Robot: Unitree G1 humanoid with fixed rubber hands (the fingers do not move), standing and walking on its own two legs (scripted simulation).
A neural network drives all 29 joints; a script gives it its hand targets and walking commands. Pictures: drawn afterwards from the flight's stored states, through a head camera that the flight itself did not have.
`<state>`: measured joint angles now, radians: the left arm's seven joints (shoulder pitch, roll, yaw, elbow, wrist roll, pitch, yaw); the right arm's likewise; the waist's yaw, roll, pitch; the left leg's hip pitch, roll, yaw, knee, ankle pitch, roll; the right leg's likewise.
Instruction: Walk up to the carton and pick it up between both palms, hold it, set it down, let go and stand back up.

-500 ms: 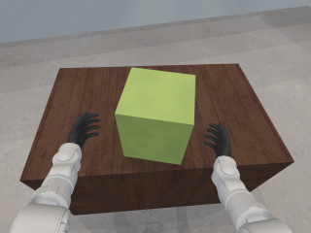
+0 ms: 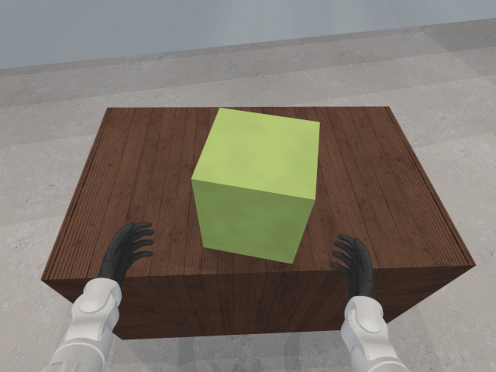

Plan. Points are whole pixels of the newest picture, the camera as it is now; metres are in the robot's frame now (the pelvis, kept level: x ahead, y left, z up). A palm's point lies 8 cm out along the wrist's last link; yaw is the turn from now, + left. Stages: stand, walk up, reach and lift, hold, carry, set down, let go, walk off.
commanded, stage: set down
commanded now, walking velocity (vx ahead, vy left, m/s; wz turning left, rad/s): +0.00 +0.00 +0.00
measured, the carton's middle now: (257, 189) +0.49 -0.01 -0.05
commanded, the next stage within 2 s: let go in 1.38 s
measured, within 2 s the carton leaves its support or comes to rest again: neither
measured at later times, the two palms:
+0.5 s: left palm (111, 317) +0.22 +0.24 -0.05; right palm (371, 319) +0.21 -0.19 -0.05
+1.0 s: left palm (125, 338) +0.19 +0.21 -0.06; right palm (396, 347) +0.17 -0.22 -0.06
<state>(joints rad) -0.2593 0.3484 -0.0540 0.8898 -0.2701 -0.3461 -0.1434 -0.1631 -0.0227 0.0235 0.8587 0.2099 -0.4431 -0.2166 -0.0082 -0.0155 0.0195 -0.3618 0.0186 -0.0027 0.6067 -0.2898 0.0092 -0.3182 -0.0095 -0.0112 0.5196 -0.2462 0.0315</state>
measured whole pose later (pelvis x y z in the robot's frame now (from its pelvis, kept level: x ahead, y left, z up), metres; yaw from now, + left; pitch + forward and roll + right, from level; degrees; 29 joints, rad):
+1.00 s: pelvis +0.03 -0.01 +0.01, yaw -1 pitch -3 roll -1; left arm 0.20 0.25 -0.04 0.59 -0.10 -0.10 -0.05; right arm 0.22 -0.11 -0.02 0.71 0.04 -0.31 -0.05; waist 0.00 0.00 0.08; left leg -0.09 0.02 0.01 0.40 -0.25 -0.01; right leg -0.06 0.00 0.01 0.34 -0.22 0.02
